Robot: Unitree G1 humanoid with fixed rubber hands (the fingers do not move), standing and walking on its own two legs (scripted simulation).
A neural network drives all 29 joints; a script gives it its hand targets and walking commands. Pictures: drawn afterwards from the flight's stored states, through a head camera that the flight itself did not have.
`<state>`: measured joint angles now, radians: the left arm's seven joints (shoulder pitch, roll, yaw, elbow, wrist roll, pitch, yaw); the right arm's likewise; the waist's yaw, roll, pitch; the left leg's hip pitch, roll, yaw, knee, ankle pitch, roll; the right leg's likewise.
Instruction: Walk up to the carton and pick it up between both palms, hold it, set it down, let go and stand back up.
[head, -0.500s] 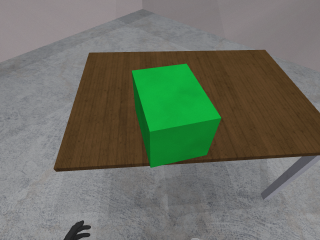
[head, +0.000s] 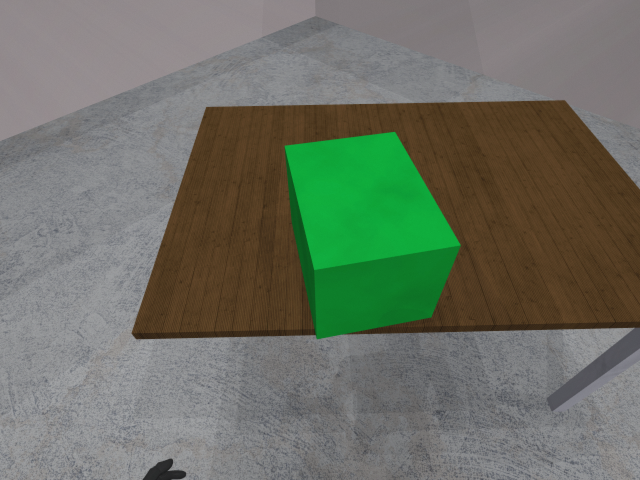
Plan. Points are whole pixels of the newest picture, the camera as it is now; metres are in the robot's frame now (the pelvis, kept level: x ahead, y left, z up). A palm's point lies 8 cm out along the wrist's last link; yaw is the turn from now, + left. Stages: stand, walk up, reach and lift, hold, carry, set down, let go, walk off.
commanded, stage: walk up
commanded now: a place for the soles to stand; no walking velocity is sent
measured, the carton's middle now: (357, 231) +0.54 -0.04 -0.05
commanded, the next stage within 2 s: reach and lift in 1.94 s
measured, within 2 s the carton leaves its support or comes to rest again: neither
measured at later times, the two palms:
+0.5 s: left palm out of the picture +0.07 +0.19 -0.11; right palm out of the picture +0.10 -0.33 -0.12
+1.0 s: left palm out of the picture +0.12 +0.20 -0.12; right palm (537, 430) +0.22 -0.28 -0.10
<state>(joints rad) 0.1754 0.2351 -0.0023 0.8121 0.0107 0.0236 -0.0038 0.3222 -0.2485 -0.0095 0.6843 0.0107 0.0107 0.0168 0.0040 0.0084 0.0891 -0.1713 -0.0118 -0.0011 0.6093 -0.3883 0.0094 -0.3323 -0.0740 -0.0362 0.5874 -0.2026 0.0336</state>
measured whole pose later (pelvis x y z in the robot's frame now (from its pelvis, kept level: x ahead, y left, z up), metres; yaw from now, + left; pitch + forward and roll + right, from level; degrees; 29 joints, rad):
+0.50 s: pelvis +0.06 -0.06 +0.00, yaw +4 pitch -5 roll +0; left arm 0.35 0.20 0.02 0.77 0.05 -0.01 0.01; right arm 0.42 -0.27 -0.06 0.73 -0.04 0.02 -0.01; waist 0.02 0.04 0.12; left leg -0.42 -0.01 -0.05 1.12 -0.47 -0.01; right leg -0.22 0.00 -0.14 0.63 -0.34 -0.07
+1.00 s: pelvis +0.08 -0.05 +0.00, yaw +5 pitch -3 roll -1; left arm 0.31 0.23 -0.02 0.80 -0.01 0.00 -0.01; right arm 0.18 -0.23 0.00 0.80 0.00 0.01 0.00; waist 0.01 0.01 0.06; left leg -0.30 0.01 0.00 0.57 -0.22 0.01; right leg -0.16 0.00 -0.16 0.55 -0.33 -0.04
